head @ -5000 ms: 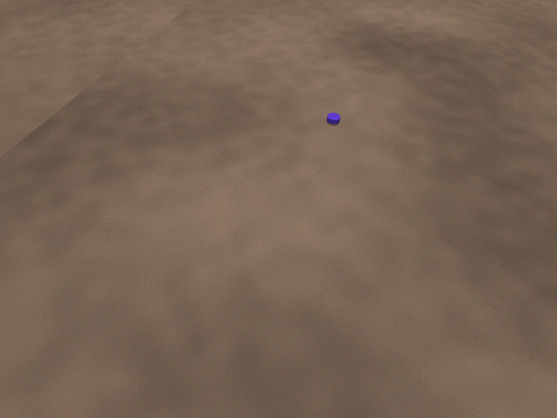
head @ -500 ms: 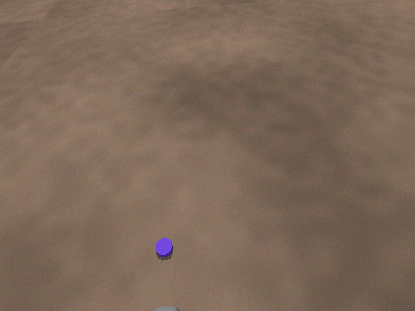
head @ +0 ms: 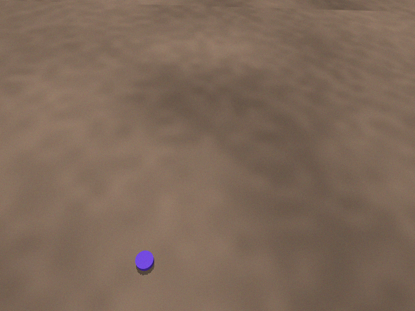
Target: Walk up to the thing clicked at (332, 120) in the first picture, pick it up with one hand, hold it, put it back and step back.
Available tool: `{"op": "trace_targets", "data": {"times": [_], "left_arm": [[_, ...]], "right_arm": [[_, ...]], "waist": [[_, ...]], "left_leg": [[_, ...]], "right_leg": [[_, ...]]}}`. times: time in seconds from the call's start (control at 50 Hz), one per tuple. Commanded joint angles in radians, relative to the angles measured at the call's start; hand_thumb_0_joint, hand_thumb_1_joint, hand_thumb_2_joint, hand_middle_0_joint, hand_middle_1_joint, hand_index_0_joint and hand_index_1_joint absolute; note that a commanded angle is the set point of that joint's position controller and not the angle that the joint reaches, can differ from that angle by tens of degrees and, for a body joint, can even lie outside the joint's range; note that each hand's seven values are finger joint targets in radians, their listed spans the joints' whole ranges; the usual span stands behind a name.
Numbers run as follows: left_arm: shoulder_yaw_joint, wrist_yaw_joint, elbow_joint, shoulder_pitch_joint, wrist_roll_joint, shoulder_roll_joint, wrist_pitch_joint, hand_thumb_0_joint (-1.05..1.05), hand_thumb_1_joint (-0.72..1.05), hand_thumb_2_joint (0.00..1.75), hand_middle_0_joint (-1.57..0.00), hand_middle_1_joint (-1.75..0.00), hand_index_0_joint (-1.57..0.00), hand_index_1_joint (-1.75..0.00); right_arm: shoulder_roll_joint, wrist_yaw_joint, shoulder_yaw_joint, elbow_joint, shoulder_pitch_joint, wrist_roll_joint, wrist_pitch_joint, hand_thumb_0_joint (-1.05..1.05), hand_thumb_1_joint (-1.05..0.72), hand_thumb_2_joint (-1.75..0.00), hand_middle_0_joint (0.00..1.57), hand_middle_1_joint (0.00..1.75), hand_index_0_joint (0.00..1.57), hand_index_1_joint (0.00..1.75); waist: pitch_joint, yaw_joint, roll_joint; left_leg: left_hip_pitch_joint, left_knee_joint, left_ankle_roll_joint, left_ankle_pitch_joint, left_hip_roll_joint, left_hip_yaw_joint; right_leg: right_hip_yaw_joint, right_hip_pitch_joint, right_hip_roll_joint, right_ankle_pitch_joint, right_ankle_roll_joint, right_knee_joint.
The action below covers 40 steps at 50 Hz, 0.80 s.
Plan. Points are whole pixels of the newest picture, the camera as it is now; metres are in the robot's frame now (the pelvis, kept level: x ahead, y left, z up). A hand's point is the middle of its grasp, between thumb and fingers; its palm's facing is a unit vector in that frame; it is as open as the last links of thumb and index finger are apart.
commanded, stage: walk up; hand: left
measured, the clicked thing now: (144, 260) +0.47 +0.23 -0.75
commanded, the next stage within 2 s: stand in 1.58 s
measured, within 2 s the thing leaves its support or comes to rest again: neither
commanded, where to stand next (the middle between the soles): +0.07 -0.01 m, yaw +1 degrees
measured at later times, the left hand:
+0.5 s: hand out of the picture +0.12 +0.26 -0.15, palm faces +0.01 -0.94 -0.35, open 7.3 cm
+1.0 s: hand out of the picture +0.12 +0.26 -0.14, palm faces +0.04 -0.93 -0.37, open 7.3 cm
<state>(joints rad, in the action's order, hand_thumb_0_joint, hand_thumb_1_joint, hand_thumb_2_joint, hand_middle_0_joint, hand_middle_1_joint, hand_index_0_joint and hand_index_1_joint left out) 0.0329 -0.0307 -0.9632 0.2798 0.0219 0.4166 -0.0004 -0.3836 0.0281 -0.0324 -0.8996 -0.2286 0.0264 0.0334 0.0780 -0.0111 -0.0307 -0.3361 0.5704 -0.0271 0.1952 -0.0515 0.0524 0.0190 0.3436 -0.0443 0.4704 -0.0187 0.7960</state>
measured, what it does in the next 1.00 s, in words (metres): steps on the spot: right foot, then left foot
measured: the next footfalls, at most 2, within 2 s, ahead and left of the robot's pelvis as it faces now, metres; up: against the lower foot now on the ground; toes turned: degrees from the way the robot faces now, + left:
right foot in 0.06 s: +0.07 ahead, -0.14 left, +0.00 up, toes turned -1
left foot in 0.34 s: +0.11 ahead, +0.12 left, +0.00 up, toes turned +1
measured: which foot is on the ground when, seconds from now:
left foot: down 0.00-0.10, up 0.12-0.32, down 0.34-1.00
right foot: up 0.00-0.04, down 0.06-1.00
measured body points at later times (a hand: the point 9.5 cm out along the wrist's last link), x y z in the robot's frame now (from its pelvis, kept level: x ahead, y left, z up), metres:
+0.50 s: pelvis +0.05 +0.00 +0.00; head +0.06 +0.01 +0.45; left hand +0.12 +0.31 -0.13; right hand +0.14 -0.30 -0.12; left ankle +0.07 +0.12 -0.73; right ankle +0.04 -0.14 -0.73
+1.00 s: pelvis +0.06 -0.01 +0.01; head +0.06 -0.01 +0.46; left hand +0.12 +0.31 -0.11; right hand +0.16 -0.31 -0.12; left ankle +0.07 +0.12 -0.73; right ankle +0.04 -0.14 -0.73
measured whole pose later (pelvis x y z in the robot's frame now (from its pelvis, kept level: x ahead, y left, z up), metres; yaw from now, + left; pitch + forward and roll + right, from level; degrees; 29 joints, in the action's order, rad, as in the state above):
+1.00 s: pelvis +0.06 -0.01 +0.01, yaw +3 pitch -3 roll +0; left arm 0.01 -0.01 -1.10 0.12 0.01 0.38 0.01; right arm -0.37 0.02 0.00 -1.10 -0.11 0.00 0.01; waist 0.06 0.01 0.01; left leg -0.20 0.50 0.01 0.24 -0.01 -0.03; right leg 0.06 0.11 -0.04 0.30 0.02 0.47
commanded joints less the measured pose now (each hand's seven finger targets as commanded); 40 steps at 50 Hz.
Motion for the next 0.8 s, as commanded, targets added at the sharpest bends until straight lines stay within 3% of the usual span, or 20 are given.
{"op": "trace_targets", "data": {"times": [0.0,0.02,0.04,0.06,0.08,0.1,0.12,0.16,0.2,0.26,0.3,0.32,0.34,0.36,0.38,0.44,0.48,0.52,0.6,0.78], "left_arm": [[0.060,0.024,0.013,0.103,0.000,0.148,0.037,0.00,0.90,0.90,-0.20,-0.30,-0.20,-0.30],[0.061,0.030,0.001,0.122,0.004,0.142,0.044,0.00,0.90,0.90,-0.20,-0.30,-0.20,-0.30],[0.067,0.037,-0.003,0.131,0.011,0.165,0.050,0.00,0.90,0.90,-0.20,-0.30,-0.20,-0.30],[0.084,0.043,0.013,0.115,0.024,0.234,0.058,0.00,0.90,0.90,-0.20,-0.30,-0.20,-0.30],[0.089,0.046,0.053,0.010,0.025,0.296,0.061,0.00,0.90,0.90,-0.20,-0.30,-0.20,-0.30],[0.089,0.043,0.066,-0.056,0.022,0.317,0.058,0.00,0.90,0.90,-0.20,-0.30,-0.20,-0.30],[0.083,0.040,0.073,-0.082,0.015,0.283,0.060,0.00,0.90,0.90,-0.20,-0.30,-0.20,-0.30],[0.059,0.041,0.067,-0.074,0.003,0.214,0.071,0.00,0.90,0.90,-0.20,-0.30,-0.20,-0.30],[0.058,0.039,0.056,-0.056,0.000,0.223,0.074,0.00,0.90,0.90,-0.20,-0.30,-0.20,-0.30],[0.053,0.038,0.061,-0.093,-0.009,0.226,0.063,0.00,0.90,0.90,-0.20,-0.30,-0.20,-0.30],[0.041,0.038,0.062,-0.095,-0.024,0.196,0.052,0.00,0.90,0.90,-0.20,-0.30,-0.20,-0.30],[0.031,0.038,0.070,-0.091,-0.030,0.169,0.049,0.00,0.90,0.90,-0.20,-0.30,-0.20,-0.30],[0.020,0.039,0.081,-0.077,-0.037,0.128,0.045,0.00,0.90,0.90,-0.20,-0.30,-0.20,-0.30],[0.021,0.041,0.054,-0.058,-0.042,0.135,0.033,0.00,0.90,0.90,-0.20,-0.30,-0.20,-0.30],[0.027,0.046,0.027,-0.072,-0.032,0.163,0.029,0.00,0.90,0.90,-0.20,-0.30,-0.20,-0.30],[0.026,0.043,0.004,-0.057,-0.020,0.171,0.045,0.00,0.90,0.90,-0.20,-0.30,-0.20,-0.30],[0.031,0.046,-0.007,-0.072,-0.019,0.200,0.057,0.00,0.90,0.90,-0.20,-0.30,-0.20,-0.30],[0.030,0.044,-0.007,-0.133,-0.018,0.215,0.054,0.00,0.90,0.90,-0.20,-0.30,-0.20,-0.30],[0.016,0.041,-0.020,-0.168,-0.019,0.177,0.049,0.00,0.90,0.90,-0.20,-0.30,-0.20,-0.30],[0.019,0.039,-0.057,-0.205,-0.018,0.185,0.049,0.00,0.90,0.90,-0.20,-0.30,-0.20,-0.30]], "right_arm": [[-0.279,-0.015,-0.077,0.074,0.077,-0.002,-0.003,0.00,-0.90,-0.90,0.20,0.30,0.20,0.30],[-0.251,-0.013,-0.064,0.075,0.094,-0.008,-0.012,0.00,-0.90,-0.90,0.20,0.30,0.20,0.30],[-0.197,-0.014,-0.046,0.076,0.083,-0.017,-0.019,0.00,-0.90,-0.90,0.20,0.30,0.20,0.30],[-0.131,-0.015,-0.026,0.086,0.070,-0.023,-0.021,0.00,-0.90,-0.90,0.20,0.30,0.20,0.30],[-0.143,-0.021,-0.028,0.073,0.086,-0.018,-0.028,0.00,-0.90,-0.90,0.20,0.30,0.20,0.30],[-0.219,-0.025,-0.053,0.046,0.081,-0.014,-0.026,0.00,-0.90,-0.90,0.20,0.30,0.20,0.30],[-0.237,-0.022,-0.056,0.025,0.048,-0.019,-0.019,0.00,-0.90,-0.90,0.20,0.30,0.20,0.30],[-0.201,-0.020,-0.044,-0.011,0.025,-0.025,-0.010,0.00,-0.90,-0.90,0.20,0.30,0.20,0.30],[-0.187,-0.020,-0.035,-0.020,0.016,-0.023,-0.005,0.00,-0.90,-0.90,0.20,0.30,0.20,0.30],[-0.177,-0.021,-0.033,-0.039,0.021,-0.021,0.007,0.00,-0.90,-0.90,0.20,0.30,0.20,0.30],[-0.187,-0.029,-0.040,-0.061,-0.005,-0.018,0.018,0.00,-0.90,-0.90,0.20,0.30,0.20,0.30],[-0.217,-0.035,-0.048,-0.064,-0.014,-0.013,0.022,0.00,-0.90,-0.90,0.20,0.30,0.20,0.30],[-0.262,-0.040,-0.056,-0.060,-0.009,-0.009,0.028,0.00,-0.90,-0.90,0.20,0.30,0.20,0.30],[-0.304,-0.037,-0.058,-0.054,0.041,-0.023,0.029,0.00,-0.90,-0.90,0.20,0.30,0.20,0.30],[-0.310,-0.033,-0.063,-0.062,0.059,-0.029,0.021,0.00,-0.90,-0.90,0.20,0.30,0.20,0.30],[-0.225,-0.030,-0.028,-0.044,0.148,-0.029,0.009,0.00,-0.90,-0.90,0.20,0.30,0.20,0.30],[-0.194,-0.027,-0.016,-0.059,0.134,-0.034,0.010,0.00,-0.90,-0.90,0.20,0.30,0.20,0.30],[-0.196,-0.028,-0.019,-0.081,0.113,-0.029,0.010,0.00,-0.90,-0.90,0.20,0.30,0.20,0.30],[-0.216,-0.024,-0.021,-0.092,0.153,-0.028,0.009,0.00,-0.90,-0.90,0.20,0.30,0.20,0.30],[-0.204,-0.025,-0.014,-0.122,0.173,-0.026,0.005,0.00,-0.90,-0.90,0.20,0.30,0.20,0.30]], "waist": [[-0.065,0.037,0.191],[-0.071,0.055,0.153],[-0.057,0.067,0.043],[-0.029,0.060,-0.165],[0.039,0.049,-0.160],[0.088,0.041,-0.133],[0.099,0.019,-0.110],[0.040,0.007,-0.116],[-0.018,0.017,-0.156],[-0.065,0.008,-0.159],[-0.121,-0.007,-0.111],[-0.154,-0.006,-0.055],[-0.186,0.010,0.077],[-0.167,0.029,0.131],[-0.130,0.022,0.156],[-0.121,0.053,0.148],[-0.125,0.041,0.113],[-0.117,0.013,0.080],[-0.072,0.019,0.076],[-0.112,0.016,0.027]], "left_leg": [[-0.067,-0.203,-0.145,0.317,-0.168,-0.200],[-0.090,-0.138,-0.119,0.314,-0.143,-0.175],[-0.133,-0.026,-0.075,0.334,-0.097,-0.126],[-0.241,0.170,-0.019,0.331,0.000,-0.051],[-0.263,0.267,0.012,0.311,0.057,-0.076],[-0.200,0.310,0.009,0.297,0.016,-0.134],[-0.181,0.290,0.008,0.272,0.001,-0.141],[-0.144,0.212,0.011,0.225,0.012,-0.133],[-0.085,0.156,0.016,0.206,0.016,-0.096],[0.039,-0.019,0.015,0.094,0.040,-0.034],[0.172,-0.141,-0.002,-0.132,0.035,-0.049],[0.241,-0.140,-0.023,-0.280,-0.023,-0.119],[0.288,-0.172,-0.069,-0.369,-0.153,-0.292],[0.245,-0.179,-0.161,-0.244,-0.229,-0.395],[0.166,-0.191,-0.187,-0.130,-0.239,-0.407],[0.093,-0.133,-0.073,-0.152,-0.108,-0.213],[0.054,-0.062,-0.026,-0.195,-0.034,-0.139],[0.100,-0.080,-0.024,-0.120,-0.026,-0.128],[0.101,-0.133,-0.053,-0.110,-0.072,-0.187],[0.143,-0.117,-0.030,-0.187,-0.042,-0.141]], "right_leg": [[0.060,-0.139,0.037,-0.136,0.003,-0.214],[0.054,-0.195,0.047,-0.172,-0.003,-0.303],[-0.030,-0.210,0.009,-0.140,-0.018,-0.376],[-0.348,-0.188,-0.167,0.096,-0.081,-0.537],[-0.548,-0.063,-0.315,0.334,-0.151,-0.657],[-0.546,0.037,-0.346,0.349,-0.203,-0.649],[-0.467,0.012,-0.307,0.224,-0.202,-0.605],[-0.267,-0.095,-0.208,-0.158,-0.145,-0.525],[-0.209,-0.149,-0.202,-0.373,-0.140,-0.465],[-0.112,-0.156,-0.177,-0.543,-0.124,-0.358],[-0.051,-0.145,-0.142,-0.649,-0.072,-0.241],[-0.025,-0.101,-0.108,-0.579,-0.040,-0.183],[0.016,-0.029,-0.044,-0.389,-0.001,-0.113],[0.018,-0.014,0.016,-0.107,0.004,-0.130],[0.008,-0.067,0.008,-0.006,-0.008,-0.146],[-0.031,-0.178,-0.033,-0.236,-0.017,-0.316],[-0.108,-0.233,-0.091,-0.396,-0.043,-0.362],[-0.105,-0.187,-0.106,-0.368,-0.062,-0.332],[-0.034,-0.157,-0.039,-0.289,-0.030,-0.339],[-0.068,-0.229,-0.077,-0.375,-0.033,-0.402]]}}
